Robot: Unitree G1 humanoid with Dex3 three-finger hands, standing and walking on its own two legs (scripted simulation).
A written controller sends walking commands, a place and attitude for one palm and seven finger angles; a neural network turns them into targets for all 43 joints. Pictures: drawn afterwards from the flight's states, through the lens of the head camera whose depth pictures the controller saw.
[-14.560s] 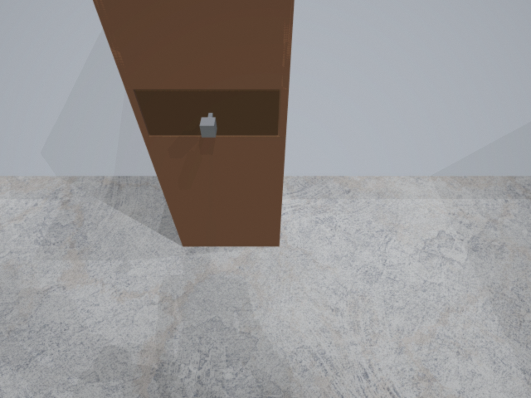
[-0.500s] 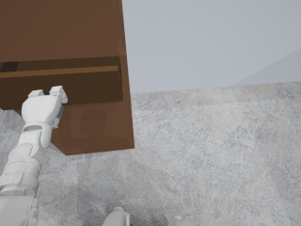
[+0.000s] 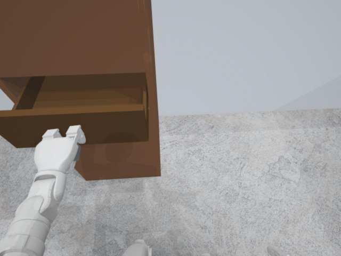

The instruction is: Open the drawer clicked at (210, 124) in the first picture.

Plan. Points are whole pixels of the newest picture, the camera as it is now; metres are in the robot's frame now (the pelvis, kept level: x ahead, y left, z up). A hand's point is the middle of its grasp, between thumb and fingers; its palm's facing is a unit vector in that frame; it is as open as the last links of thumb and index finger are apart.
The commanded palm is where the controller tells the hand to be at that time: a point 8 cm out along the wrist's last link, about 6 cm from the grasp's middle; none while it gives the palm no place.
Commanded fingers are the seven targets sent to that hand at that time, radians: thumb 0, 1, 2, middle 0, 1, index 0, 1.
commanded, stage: pull the drawer open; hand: left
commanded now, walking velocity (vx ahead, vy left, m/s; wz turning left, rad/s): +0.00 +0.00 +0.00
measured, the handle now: (71, 144) +0.39 +0.28 +0.00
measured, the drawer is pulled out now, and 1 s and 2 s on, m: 0.13 0.23 0.30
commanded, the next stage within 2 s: open the thumb to release the handle in 1.64 s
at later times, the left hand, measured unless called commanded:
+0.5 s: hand (62, 183) +0.29 +0.27 -0.02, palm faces -0.02 -0.04 -1.00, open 7.5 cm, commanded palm +0.26 +0.27 +0.04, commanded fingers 0.00 0.90 0.90 -0.40 -1.35 -0.40 -1.35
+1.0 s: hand (58, 202) +0.24 +0.27 -0.02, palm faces -0.03 -0.05 -1.00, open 7.5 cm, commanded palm +0.21 +0.27 +0.04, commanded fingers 0.00 0.90 0.90 -0.40 -1.35 -0.40 -1.35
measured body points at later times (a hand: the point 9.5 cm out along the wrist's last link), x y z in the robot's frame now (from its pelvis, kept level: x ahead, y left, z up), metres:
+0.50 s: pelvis -0.01 +0.00 +0.00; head +0.05 -0.01 +0.45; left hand +0.28 +0.27 +0.03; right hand +0.12 -0.26 -0.12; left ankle +0.02 +0.11 -0.68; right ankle -0.04 -0.14 -0.68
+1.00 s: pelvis +0.00 -0.01 +0.00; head +0.05 -0.01 +0.45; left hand +0.24 +0.27 +0.03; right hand +0.17 -0.25 -0.11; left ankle +0.02 +0.11 -0.68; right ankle -0.04 -0.14 -0.68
